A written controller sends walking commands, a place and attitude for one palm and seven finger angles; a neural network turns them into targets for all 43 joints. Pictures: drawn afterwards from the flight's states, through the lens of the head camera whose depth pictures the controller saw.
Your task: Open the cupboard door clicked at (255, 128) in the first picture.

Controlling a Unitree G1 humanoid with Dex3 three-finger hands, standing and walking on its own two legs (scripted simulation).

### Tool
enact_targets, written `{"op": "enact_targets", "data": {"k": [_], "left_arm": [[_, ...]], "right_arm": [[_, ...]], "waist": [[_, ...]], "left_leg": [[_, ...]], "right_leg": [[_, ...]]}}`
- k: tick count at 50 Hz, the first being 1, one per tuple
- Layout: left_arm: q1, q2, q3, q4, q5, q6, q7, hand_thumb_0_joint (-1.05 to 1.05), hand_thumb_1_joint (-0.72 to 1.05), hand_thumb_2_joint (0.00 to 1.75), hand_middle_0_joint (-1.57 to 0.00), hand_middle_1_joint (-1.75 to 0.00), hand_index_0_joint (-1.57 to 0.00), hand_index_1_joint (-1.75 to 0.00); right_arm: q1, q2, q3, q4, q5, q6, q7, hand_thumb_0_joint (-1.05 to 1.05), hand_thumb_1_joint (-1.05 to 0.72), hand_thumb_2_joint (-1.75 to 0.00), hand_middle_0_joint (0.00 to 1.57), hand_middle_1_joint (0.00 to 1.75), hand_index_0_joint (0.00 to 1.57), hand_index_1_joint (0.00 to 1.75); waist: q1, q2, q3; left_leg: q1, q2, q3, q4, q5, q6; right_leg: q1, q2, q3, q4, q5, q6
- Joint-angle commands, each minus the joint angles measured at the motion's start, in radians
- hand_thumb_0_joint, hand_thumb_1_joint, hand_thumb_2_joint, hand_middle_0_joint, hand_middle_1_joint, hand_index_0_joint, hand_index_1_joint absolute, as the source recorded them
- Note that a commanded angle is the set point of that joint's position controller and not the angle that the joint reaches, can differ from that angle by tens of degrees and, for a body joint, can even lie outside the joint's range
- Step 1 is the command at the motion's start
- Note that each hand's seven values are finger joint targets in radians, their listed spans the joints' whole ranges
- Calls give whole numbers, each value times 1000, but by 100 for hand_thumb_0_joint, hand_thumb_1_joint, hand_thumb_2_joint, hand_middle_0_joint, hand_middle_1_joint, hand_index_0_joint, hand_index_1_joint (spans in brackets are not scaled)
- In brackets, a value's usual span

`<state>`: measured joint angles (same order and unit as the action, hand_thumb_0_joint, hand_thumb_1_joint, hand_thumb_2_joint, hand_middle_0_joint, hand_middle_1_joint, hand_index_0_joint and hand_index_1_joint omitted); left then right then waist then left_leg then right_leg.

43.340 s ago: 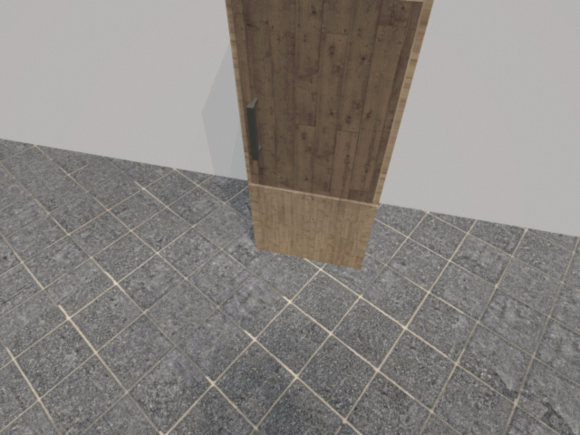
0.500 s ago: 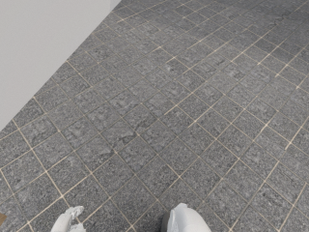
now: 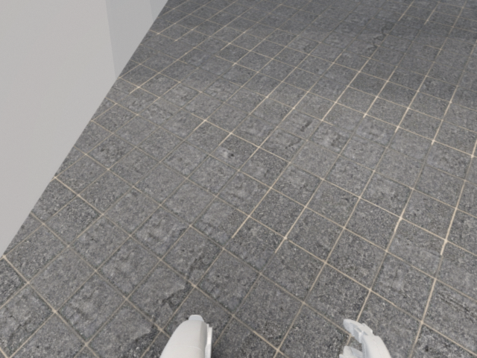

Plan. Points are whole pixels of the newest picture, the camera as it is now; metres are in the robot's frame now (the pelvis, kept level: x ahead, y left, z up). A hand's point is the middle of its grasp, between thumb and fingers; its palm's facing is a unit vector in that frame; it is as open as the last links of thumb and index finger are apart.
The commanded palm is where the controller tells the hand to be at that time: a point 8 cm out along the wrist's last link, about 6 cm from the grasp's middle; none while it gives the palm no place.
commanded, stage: turn to face it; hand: left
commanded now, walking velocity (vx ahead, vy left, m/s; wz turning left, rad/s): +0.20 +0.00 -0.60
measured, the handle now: out of the picture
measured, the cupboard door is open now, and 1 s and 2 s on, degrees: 39 39 39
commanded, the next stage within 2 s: none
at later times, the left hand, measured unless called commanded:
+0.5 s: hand (178, 257) +0.32 +0.18 -0.15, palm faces -0.01 -0.98 -0.22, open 7.3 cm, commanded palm none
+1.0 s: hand (159, 334) +0.17 +0.19 -0.17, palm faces +0.40 -0.87 -0.28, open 7.3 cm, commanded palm none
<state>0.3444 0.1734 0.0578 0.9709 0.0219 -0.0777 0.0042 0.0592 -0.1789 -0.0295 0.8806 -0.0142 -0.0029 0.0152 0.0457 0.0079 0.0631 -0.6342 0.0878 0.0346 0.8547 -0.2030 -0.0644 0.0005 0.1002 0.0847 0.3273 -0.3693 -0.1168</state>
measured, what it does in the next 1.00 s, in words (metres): walks ahead, turning left: left foot, then right foot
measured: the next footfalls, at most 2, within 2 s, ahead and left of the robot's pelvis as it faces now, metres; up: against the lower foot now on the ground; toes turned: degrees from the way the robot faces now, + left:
left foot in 0.10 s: +0.18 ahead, +0.12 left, +0.00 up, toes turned +2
right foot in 0.52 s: +0.25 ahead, -0.11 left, +0.00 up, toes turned +0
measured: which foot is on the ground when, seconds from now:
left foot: up 0.00-0.08, down 0.10-0.52, up 0.54-1.00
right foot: down 0.00-0.08, up 0.10-0.50, down 0.52-1.00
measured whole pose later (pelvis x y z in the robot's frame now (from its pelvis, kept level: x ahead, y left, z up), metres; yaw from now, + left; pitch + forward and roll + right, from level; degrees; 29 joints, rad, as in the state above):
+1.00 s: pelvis +0.21 -0.03 -0.01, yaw +22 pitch +2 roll +2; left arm 0.24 0.23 0.06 0.93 0.03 0.00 0.02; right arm 0.07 -0.27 -0.07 0.87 -0.02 0.06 0.03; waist 0.02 -0.03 0.10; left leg -0.32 0.04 0.12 0.63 -0.33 -0.04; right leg -0.24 -0.15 -0.36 0.63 -0.39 -0.03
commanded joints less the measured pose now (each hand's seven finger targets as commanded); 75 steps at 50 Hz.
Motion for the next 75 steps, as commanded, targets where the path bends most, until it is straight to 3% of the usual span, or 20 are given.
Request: {"op": "enact_targets", "data": {"k": [1,3,5,8,12,24,25,27,33,45,49,51,52,57,66,67,68,69,72,75], "left_arm": [[66,195,46,-49,0,-8,24,0,90,90,-20,-30,-20,-30],[6,205,52,-61,-15,-10,27,0,90,90,-20,-30,-20,-30],[45,116,25,-88,-43,-17,12,0,90,90,-20,-30,-20,-30],[-2,95,21,-67,-4,22,8,0,90,90,-20,-30,-20,-30],[55,41,0,-18,0,63,-6,0,90,90,-20,-30,-20,-30],[-155,107,12,-97,-13,68,10,0,90,90,-20,-30,-20,-30],[-112,148,22,-85,-10,59,14,0,90,90,-20,-30,-20,-30],[-6,265,39,-72,-1,53,27,0,90,90,-20,-30,-20,-30],[-184,137,15,-123,-6,55,38,0,90,90,-20,-30,-20,-30],[-95,210,41,-112,11,58,29,0,90,90,-20,-30,-20,-30],[-132,226,46,-129,-1,67,19,0,90,90,-20,-30,-20,-30],[-216,152,19,-212,-7,83,10,0,90,90,-20,-30,-20,-30],[-230,186,22,-222,2,95,11,0,90,90,-20,-30,-20,-30],[-157,181,31,-155,-1,110,2,0,90,90,-20,-30,-20,-30],[-85,176,29,-152,-11,89,1,0,90,90,-20,-30,-20,-30],[-33,225,40,-141,-5,75,7,0,90,90,-20,-30,-20,-30],[-15,340,62,-145,13,65,18,0,90,90,-20,-30,-20,-30],[-27,352,55,-151,7,70,23,0,90,90,-20,-30,-20,-30],[-189,224,26,-193,-1,72,28,0,90,90,-20,-30,-20,-30],[-182,201,22,-200,2,65,31,0,90,90,-20,-30,-20,-30]], "right_arm": [[-30,-91,-23,-104,0,-54,-17,0,-90,-90,20,30,20,30],[252,-171,-47,-18,-7,-58,-38,0,-90,-90,20,30,20,30],[442,-290,-58,20,-17,-57,-52,0,-90,-90,20,30,20,30],[254,-159,-6,-2,-12,-64,-60,0,-90,-90,20,30,20,30],[204,-128,6,38,-8,-68,-57,0,-90,-90,20,30,20,30],[271,-175,-40,88,-4,2,-46,0,-90,-90,20,30,20,30],[276,-152,-41,82,5,2,-42,0,-90,-90,20,30,20,30],[291,-111,-44,48,13,12,-39,0,-90,-90,20,30,20,30],[265,-68,-47,68,3,63,-7,0,-90,-90,20,30,20,30],[56,-96,-42,-56,2,55,9,0,-90,-90,20,30,20,30],[174,-172,-59,-50,-7,44,9,0,-90,-90,20,30,20,30],[295,-361,-103,-26,-12,37,-8,0,-90,-90,20,30,20,30],[284,-363,-97,-15,-11,40,-17,0,-90,-90,20,30,20,30],[86,-280,-64,-68,-6,23,-32,0,-90,-90,20,30,20,30],[32,-285,-87,-77,-5,43,-20,0,-90,-90,20,30,20,30],[36,-240,-83,-85,6,42,-17,0,-90,-90,20,30,20,30],[54,-161,-72,-111,10,42,-11,0,-90,-90,20,30,20,30],[30,-188,-77,-120,3,44,-8,0,-90,-90,20,30,20,30],[81,-178,-77,-57,-4,66,6,0,-90,-90,20,30,20,30],[80,-146,-63,-49,2,69,17,0,-90,-90,20,30,20,30]], "waist": [[-38,-163,-93],[-168,-112,-234],[-180,203,-423],[-81,157,-96],[-5,177,-91],[-23,129,-82],[-7,40,-117],[25,-237,-238],[-78,-160,-84],[-23,-203,-104],[-109,-77,-175],[-169,310,-195],[-149,162,-187],[-47,175,-110],[-4,162,-121],[18,27,-143],[28,-312,-152],[34,-311,-141],[-65,-240,-74],[-64,-221,-86]], "left_leg": [[151,-117,105,-242,-38,39],[631,-45,44,-366,252,84],[959,475,-505,-359,940,332],[521,333,-279,-486,694,284],[414,141,-17,-488,833,187],[346,112,-231,-371,449,158],[240,59,-197,-303,268,106],[105,-105,-16,176,-502,16],[105,-11,-12,334,-230,-12],[192,-37,81,-100,-232,10],[503,-32,59,-391,22,51],[705,375,-487,-484,651,300],[683,392,-401,-455,605,335],[497,152,-212,-474,433,203],[285,65,-268,-368,170,152],[189,-5,-223,-257,14,97],[24,-153,-46,6,-336,12],[40,-112,-83,253,-472,20],[49,-45,-80,435,-260,0],[84,-44,-18,269,-225,-20]], "right_leg": [[107,-233,146,166,1277,19],[-141,-185,115,446,1076,73],[-552,-15,-6,1086,-204,124],[-604,-134,-4,1079,-90,150],[-432,-146,-99,702,29,159],[-186,-126,-122,175,197,167],[-25,-207,-56,102,399,147],[67,-628,217,50,781,-63],[-152,-424,-146,17,696,10],[-32,-479,-218,105,736,-1],[-193,-445,-296,345,553,94],[-649,-214,-233,768,-310,218],[-664,-229,-122,849,-270,202],[-573,-192,-94,822,-36,220],[-176,-105,-163,213,97,210],[-47,-199,-75,55,162,191],[33,-500,246,-56,241,83],[-90,-616,301,-53,340,-10],[-189,-440,29,0,386,12],[-116,-402,-116,34,569,32]]}}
